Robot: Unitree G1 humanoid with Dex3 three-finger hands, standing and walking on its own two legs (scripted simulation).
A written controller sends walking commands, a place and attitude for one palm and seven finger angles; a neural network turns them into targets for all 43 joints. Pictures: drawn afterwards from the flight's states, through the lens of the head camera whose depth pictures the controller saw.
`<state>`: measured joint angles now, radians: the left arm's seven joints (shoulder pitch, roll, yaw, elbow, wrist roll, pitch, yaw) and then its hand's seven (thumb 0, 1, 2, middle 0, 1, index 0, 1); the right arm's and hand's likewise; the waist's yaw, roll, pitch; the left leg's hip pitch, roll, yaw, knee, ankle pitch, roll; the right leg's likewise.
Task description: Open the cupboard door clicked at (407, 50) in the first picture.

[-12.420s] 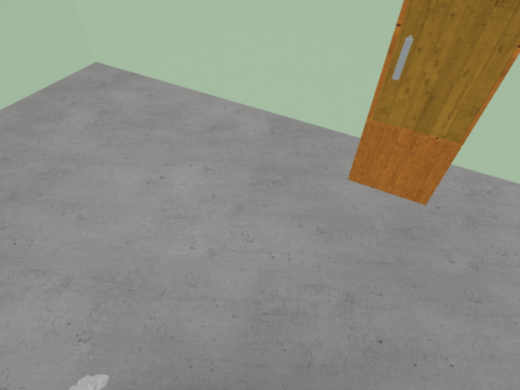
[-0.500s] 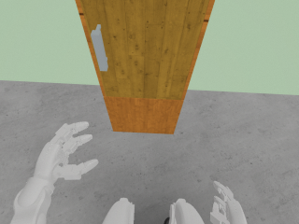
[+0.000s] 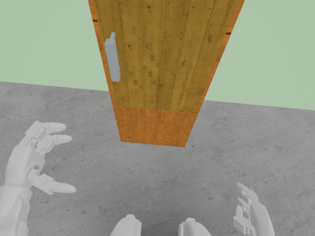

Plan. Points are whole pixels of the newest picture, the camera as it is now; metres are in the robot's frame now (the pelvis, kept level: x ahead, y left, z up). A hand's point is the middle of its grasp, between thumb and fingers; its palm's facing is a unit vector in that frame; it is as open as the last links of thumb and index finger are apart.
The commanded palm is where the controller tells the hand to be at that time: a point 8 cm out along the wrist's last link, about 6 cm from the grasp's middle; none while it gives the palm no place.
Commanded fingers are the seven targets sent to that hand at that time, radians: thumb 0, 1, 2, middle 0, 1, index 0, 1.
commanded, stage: raise the hand with hooked fingers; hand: left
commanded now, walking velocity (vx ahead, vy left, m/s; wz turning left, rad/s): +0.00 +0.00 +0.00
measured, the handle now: (114, 57) +0.63 +0.19 +0.04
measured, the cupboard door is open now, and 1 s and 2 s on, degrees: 0 0 0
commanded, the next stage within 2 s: move the hooked fingers beside the handle in 0.82 s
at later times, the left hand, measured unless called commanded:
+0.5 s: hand (53, 150) +0.29 +0.26 +0.05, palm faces -0.05 -1.00 -0.04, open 14.0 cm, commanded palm +0.26 +0.31 +0.06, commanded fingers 0.00 -0.50 0.30 -0.30 -1.20 -0.30 -1.20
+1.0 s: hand (53, 151) +0.29 +0.26 +0.05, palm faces -0.02 -1.00 -0.04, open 14.0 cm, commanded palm +0.28 +0.31 +0.06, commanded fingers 0.00 -0.50 0.30 -0.30 -1.20 -0.30 -1.20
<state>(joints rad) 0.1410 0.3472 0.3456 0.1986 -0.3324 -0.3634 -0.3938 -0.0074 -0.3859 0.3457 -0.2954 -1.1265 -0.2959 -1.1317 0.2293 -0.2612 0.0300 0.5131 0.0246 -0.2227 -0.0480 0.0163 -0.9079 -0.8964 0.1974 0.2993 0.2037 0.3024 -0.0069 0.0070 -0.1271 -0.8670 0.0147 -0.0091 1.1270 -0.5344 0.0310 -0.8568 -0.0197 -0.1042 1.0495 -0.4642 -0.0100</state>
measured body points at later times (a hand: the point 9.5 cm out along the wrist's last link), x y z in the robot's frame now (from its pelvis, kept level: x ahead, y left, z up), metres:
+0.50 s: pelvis +0.00 +0.00 +0.01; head +0.08 +0.01 +0.45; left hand +0.29 +0.32 +0.06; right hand +0.14 -0.26 -0.07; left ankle +0.01 +0.09 -0.66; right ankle +0.03 -0.12 -0.66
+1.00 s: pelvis +0.00 -0.01 +0.01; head +0.08 +0.01 +0.45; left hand +0.28 +0.32 +0.06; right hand +0.16 -0.25 -0.07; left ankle +0.01 +0.09 -0.66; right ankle +0.03 -0.12 -0.66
